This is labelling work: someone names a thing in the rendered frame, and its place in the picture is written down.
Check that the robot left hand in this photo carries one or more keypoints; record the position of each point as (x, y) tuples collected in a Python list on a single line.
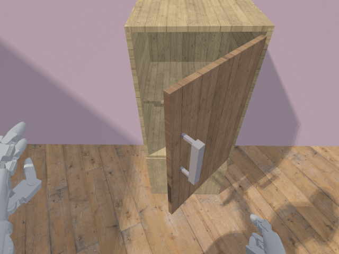
[(10, 150)]

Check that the handle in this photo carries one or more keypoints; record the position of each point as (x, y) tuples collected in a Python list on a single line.
[(197, 151)]

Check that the cupboard door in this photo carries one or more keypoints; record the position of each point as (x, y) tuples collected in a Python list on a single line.
[(206, 105)]

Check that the robot left forearm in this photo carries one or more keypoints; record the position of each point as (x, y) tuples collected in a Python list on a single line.
[(6, 243)]

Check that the robot right hand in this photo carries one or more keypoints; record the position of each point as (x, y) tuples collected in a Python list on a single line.
[(270, 243)]

